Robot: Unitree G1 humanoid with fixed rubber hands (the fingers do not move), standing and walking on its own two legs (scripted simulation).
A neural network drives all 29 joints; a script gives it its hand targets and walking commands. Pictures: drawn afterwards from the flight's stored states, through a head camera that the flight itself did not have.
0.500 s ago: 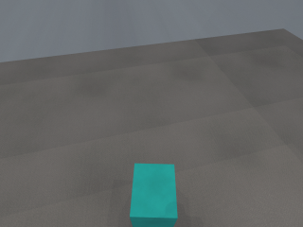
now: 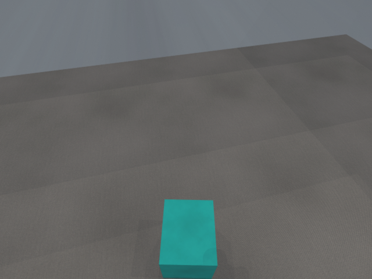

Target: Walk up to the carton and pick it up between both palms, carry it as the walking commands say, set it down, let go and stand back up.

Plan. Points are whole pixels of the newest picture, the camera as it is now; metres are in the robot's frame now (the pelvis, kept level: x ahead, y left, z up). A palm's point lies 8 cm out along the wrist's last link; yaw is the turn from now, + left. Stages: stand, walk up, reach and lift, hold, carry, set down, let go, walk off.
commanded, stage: walk up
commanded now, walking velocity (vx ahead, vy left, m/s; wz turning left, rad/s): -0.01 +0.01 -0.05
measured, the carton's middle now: (188, 239) +0.42 -0.01 -0.65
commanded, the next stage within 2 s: none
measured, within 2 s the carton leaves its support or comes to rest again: neither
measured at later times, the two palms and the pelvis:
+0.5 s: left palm out of the picture -0.03 +0.20 -0.15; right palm out of the picture -0.07 -0.19 -0.15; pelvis -0.01 +0.00 +0.00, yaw -1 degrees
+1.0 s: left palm out of the picture -0.02 +0.20 -0.15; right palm out of the picture -0.07 -0.19 -0.15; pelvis -0.01 +0.00 +0.00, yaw -1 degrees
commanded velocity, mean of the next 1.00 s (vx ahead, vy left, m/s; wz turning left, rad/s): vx -0.01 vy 0.02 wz -0.04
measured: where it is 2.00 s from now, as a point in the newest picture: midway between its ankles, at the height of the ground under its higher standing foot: outside the picture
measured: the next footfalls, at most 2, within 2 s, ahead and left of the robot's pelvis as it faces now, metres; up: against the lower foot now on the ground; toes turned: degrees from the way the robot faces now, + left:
none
